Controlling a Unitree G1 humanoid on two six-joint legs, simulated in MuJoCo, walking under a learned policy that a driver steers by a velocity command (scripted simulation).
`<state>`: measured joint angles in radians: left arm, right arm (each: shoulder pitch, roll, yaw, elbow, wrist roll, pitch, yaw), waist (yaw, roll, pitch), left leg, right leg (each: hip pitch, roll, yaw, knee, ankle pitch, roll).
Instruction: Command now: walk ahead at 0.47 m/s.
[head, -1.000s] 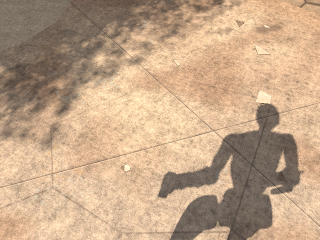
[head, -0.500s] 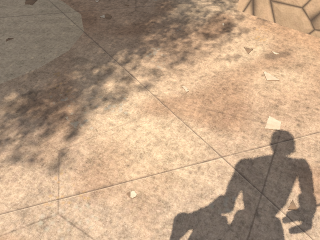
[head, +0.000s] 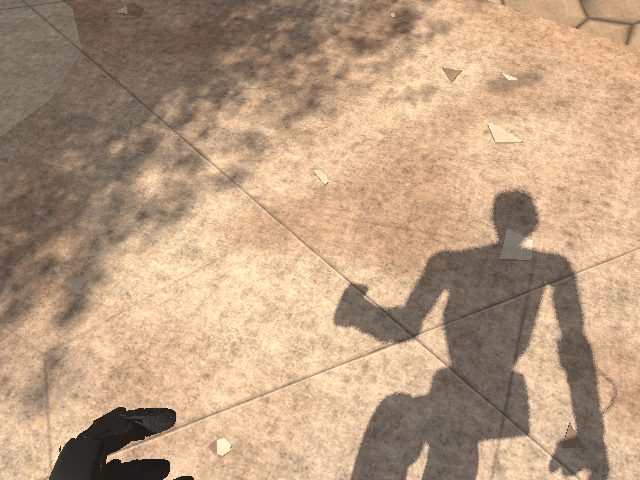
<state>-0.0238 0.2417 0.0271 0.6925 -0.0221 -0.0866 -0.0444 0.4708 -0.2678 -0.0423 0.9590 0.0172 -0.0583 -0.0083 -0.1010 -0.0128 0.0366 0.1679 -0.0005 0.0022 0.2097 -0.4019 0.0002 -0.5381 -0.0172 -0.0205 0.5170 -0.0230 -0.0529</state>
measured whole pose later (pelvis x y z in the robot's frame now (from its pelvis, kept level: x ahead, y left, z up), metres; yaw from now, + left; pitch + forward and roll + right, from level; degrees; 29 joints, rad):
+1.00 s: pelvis +0.56 +0.01 +0.02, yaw +10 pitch +2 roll +1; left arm 0.00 0.28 0.03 0.77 -0.01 -0.10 -0.02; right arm 0.39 -0.28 -0.07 0.84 0.03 -0.06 -0.01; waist -0.10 -0.04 0.02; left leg -0.07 -0.08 -0.12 0.32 -0.28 0.05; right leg -0.56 -0.04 0.10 0.49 0.06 0.04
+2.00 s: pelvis +1.05 +0.22 +0.02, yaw +40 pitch +1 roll +1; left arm 0.07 0.29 0.03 0.75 -0.01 -0.09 -0.03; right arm 0.33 -0.29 -0.06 0.72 0.01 -0.07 0.00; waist -0.07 -0.05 0.03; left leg -0.03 -0.10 -0.07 0.30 -0.28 0.08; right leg -0.62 -0.08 0.04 0.58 0.11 0.02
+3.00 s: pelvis +1.54 +0.49 +0.02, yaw +7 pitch +1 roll +2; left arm 0.13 0.30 0.06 0.63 -0.02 -0.02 -0.03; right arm 0.33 -0.30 -0.07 0.82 0.00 -0.08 0.00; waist -0.09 -0.05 0.04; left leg 0.02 -0.02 0.16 0.24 -0.28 0.01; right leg -0.68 -0.10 0.04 0.76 -0.02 0.00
